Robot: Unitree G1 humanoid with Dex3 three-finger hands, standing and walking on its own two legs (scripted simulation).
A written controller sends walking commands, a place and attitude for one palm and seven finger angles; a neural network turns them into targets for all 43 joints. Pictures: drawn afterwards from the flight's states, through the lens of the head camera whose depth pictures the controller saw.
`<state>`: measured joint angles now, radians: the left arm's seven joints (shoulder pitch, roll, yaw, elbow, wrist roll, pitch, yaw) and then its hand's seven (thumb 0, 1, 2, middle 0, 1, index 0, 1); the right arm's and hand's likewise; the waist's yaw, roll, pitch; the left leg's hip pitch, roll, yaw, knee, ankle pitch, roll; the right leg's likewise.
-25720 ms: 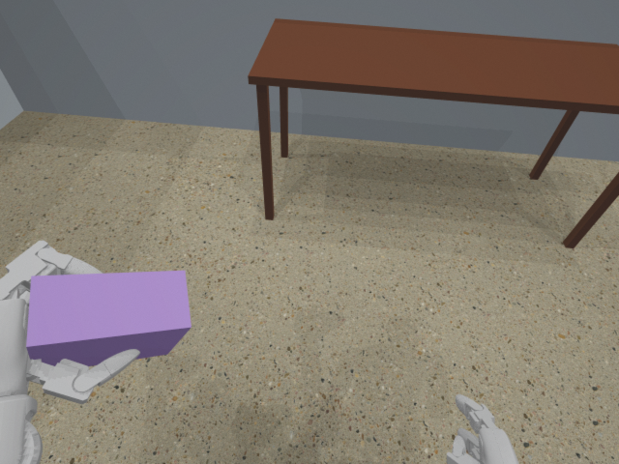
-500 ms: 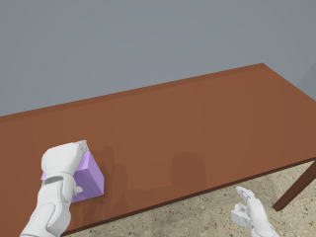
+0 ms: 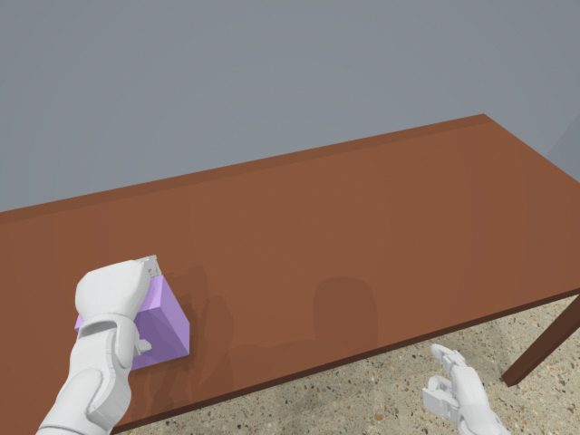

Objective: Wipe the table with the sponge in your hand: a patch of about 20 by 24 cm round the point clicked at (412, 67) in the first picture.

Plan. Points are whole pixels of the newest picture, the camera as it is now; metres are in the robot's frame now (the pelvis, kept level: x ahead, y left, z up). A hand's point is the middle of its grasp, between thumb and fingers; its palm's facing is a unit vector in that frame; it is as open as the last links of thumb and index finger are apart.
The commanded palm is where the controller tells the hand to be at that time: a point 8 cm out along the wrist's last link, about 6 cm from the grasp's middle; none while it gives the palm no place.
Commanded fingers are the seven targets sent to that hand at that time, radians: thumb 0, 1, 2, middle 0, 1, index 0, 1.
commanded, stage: lower the sponge onto the table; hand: left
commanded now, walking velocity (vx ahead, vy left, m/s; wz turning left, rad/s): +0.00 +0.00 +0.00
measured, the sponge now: (144, 333) +0.24 +0.28 -0.01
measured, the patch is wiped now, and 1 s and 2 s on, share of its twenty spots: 0.00 0.10 0.20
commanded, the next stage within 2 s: wipe forward along the first lane in 0.80 s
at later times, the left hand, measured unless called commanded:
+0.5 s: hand (131, 329) +0.23 +0.28 +0.02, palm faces -0.06 -0.11 -0.99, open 10.1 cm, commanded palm +0.21 +0.27 +0.08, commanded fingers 0.00 0.10 1.30 -1.20 -1.60 -1.20 -1.60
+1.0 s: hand (134, 330) +0.23 +0.28 +0.01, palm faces -0.06 -0.10 -0.99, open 10.1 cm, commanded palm +0.22 +0.29 +0.06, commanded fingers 0.00 0.10 1.30 -1.20 -1.60 -1.20 -1.60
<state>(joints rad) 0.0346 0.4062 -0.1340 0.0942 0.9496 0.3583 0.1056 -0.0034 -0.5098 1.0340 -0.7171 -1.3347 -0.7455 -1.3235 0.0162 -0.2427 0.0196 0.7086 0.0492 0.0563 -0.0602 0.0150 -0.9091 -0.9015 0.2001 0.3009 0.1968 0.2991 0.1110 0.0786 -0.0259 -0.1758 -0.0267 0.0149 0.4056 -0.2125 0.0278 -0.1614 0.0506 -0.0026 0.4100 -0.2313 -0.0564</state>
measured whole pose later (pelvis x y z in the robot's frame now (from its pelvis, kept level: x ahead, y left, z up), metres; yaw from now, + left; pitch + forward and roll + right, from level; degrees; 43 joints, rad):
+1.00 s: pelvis -0.01 +0.00 +0.00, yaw +0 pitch +0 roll +0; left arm 0.03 0.37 -0.11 0.25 0.97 0.30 0.18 -0.01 -0.52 1.04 -0.72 -1.33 -0.75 -1.32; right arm 0.06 -0.25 -0.01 0.72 0.06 0.07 -0.06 0.01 -0.91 -0.90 0.20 0.30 0.20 0.30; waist 0.10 0.07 -0.06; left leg -0.25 -0.02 0.02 0.47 -0.22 0.03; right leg -0.23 0.06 0.00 0.46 -0.24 -0.06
